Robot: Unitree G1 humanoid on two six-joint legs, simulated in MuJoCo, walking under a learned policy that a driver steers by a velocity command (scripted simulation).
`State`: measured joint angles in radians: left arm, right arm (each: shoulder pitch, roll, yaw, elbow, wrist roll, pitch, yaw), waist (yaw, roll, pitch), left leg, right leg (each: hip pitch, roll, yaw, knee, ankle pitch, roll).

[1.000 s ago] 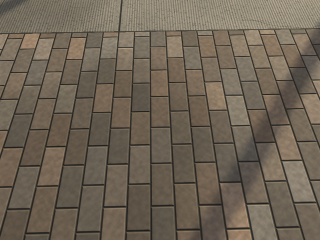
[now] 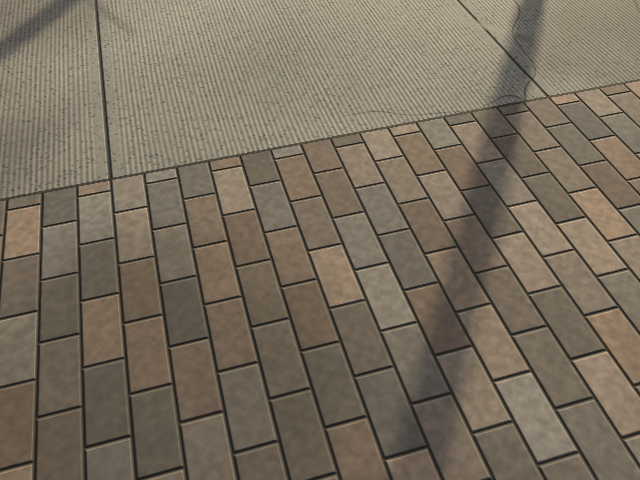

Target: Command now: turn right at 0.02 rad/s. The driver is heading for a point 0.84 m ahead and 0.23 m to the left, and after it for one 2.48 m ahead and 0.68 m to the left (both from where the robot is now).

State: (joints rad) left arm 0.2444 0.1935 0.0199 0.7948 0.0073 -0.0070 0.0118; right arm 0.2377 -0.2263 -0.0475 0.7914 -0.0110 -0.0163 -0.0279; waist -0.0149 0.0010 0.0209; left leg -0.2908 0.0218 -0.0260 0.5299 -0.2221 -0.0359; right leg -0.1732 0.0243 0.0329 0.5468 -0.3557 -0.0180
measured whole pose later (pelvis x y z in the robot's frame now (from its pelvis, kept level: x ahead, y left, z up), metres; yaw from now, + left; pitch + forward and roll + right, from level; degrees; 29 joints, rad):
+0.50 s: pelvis +0.12 +0.06 +0.02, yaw +0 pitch +0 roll -1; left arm 0.24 0.29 0.07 0.83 -0.02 -0.08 0.00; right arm 0.38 -0.22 -0.04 0.88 0.00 -0.10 0.02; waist -0.03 -0.03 0.00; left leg -0.09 -0.04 0.03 0.32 -0.24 0.07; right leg -0.51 -0.06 0.02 1.08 -0.23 -0.05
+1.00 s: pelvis +0.32 +0.02 +0.00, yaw +7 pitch +1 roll -1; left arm 0.09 0.24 0.04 0.81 0.03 -0.06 0.00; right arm 0.27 -0.29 -0.06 0.84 0.02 0.02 -0.05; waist -0.02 0.04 0.07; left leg -0.53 0.05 -0.04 1.14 -0.46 -0.05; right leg -0.36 0.00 -0.13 0.42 -0.08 -0.06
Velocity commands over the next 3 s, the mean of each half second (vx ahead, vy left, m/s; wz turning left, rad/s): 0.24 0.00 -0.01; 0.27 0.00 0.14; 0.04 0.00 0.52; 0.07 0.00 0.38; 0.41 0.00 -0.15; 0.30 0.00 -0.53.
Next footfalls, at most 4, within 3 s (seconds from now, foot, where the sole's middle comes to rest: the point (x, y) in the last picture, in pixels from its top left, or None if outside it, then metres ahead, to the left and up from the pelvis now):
0.80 right None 0.46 -0.07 -0.77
1.26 left None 0.38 0.17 -0.77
1.74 right None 0.48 -0.03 -0.77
2.14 left None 0.38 0.21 -0.77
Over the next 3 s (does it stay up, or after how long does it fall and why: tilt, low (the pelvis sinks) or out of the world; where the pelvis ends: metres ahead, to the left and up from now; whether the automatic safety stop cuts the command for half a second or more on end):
stays up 0.75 0.24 0.01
